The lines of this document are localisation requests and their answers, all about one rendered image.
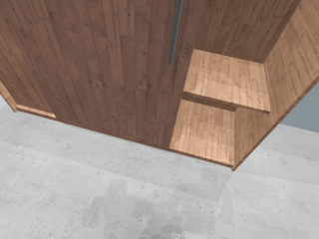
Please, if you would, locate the handle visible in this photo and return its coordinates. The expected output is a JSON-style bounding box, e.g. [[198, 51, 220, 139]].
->
[[167, 0, 182, 65]]

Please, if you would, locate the wardrobe door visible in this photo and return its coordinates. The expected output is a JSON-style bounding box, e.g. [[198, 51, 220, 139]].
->
[[0, 0, 205, 150], [0, 13, 53, 114]]

